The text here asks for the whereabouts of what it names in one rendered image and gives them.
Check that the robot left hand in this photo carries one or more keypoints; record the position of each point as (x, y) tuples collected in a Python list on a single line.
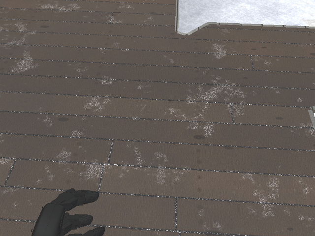
[(54, 221)]

